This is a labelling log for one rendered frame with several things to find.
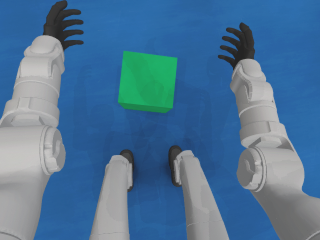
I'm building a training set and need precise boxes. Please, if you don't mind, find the left robot forearm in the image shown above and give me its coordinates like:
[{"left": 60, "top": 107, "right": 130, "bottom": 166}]
[{"left": 0, "top": 35, "right": 65, "bottom": 128}]

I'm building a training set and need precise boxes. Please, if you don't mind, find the carton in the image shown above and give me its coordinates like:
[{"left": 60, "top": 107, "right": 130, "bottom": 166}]
[{"left": 118, "top": 51, "right": 178, "bottom": 113}]

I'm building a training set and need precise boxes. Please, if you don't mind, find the left robot hand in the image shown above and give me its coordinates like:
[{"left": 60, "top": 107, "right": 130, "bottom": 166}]
[{"left": 43, "top": 0, "right": 84, "bottom": 52}]

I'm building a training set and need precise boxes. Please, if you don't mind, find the robot left shin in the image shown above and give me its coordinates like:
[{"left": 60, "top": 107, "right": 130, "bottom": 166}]
[{"left": 104, "top": 155, "right": 128, "bottom": 174}]

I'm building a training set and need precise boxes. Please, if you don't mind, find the right robot forearm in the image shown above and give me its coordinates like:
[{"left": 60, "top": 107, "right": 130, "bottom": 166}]
[{"left": 229, "top": 59, "right": 305, "bottom": 183}]

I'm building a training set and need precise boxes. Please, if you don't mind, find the robot left upper arm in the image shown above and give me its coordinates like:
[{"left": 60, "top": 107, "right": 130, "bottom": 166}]
[{"left": 0, "top": 125, "right": 66, "bottom": 240}]

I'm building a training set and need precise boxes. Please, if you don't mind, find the robot right upper arm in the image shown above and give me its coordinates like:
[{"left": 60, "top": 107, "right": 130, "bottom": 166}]
[{"left": 236, "top": 146, "right": 320, "bottom": 240}]

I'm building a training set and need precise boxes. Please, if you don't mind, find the left robot thigh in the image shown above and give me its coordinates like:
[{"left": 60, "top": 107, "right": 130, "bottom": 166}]
[{"left": 89, "top": 160, "right": 133, "bottom": 240}]

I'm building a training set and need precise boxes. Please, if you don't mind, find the right robot hand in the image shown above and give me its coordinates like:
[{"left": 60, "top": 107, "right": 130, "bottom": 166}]
[{"left": 218, "top": 22, "right": 255, "bottom": 70}]

